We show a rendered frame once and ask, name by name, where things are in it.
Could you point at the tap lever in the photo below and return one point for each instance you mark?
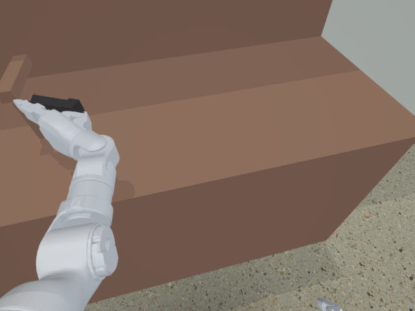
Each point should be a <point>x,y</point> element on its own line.
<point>58,104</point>

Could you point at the left robot forearm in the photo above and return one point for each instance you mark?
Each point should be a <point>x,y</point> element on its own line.
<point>92,186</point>

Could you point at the right robot hand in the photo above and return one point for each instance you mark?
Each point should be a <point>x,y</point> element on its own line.
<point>326,305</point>

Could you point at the left robot hand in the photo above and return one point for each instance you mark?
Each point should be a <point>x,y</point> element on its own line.
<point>58,128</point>

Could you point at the robot left upper arm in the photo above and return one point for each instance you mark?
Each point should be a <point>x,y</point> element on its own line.
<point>72,262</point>

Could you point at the counter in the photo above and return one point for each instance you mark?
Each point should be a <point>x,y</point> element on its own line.
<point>241,132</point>

